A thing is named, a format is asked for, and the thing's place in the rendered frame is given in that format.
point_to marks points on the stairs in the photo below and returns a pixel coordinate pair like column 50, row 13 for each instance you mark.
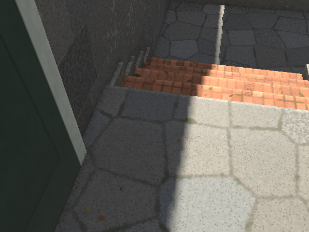
column 221, row 82

